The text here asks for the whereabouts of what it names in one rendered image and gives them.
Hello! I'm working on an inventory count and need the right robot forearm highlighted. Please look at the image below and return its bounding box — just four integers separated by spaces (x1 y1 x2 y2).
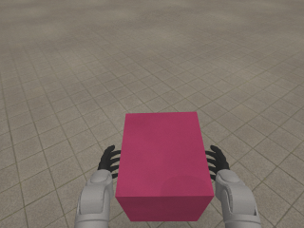
215 169 262 228

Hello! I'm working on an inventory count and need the right robot hand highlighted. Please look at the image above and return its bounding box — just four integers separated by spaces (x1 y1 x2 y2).
205 144 230 181

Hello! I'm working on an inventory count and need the carton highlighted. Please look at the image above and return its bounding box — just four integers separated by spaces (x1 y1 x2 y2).
115 111 215 221

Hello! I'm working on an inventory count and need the left robot forearm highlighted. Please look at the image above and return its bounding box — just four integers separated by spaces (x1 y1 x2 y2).
74 169 114 228

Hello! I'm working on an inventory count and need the left robot hand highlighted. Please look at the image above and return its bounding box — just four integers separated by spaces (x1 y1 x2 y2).
97 144 122 179

